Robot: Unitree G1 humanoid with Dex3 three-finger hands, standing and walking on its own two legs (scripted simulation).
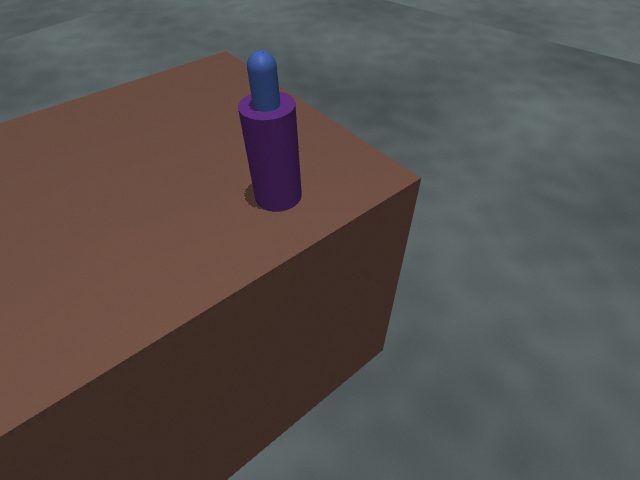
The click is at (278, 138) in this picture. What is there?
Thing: necked bottle
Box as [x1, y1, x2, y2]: [238, 50, 301, 211]
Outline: 258,50 253,52 248,58 247,70 251,93 239,102 238,110 256,202 265,209 279,211 285,210 295,205 301,196 294,100 291,96 278,90 276,65 273,57 266,51
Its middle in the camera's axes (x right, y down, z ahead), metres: -0.09 -0.17 +0.65
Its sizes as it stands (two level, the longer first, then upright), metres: 0.088 0.088 0.268
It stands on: a support 0.75 m high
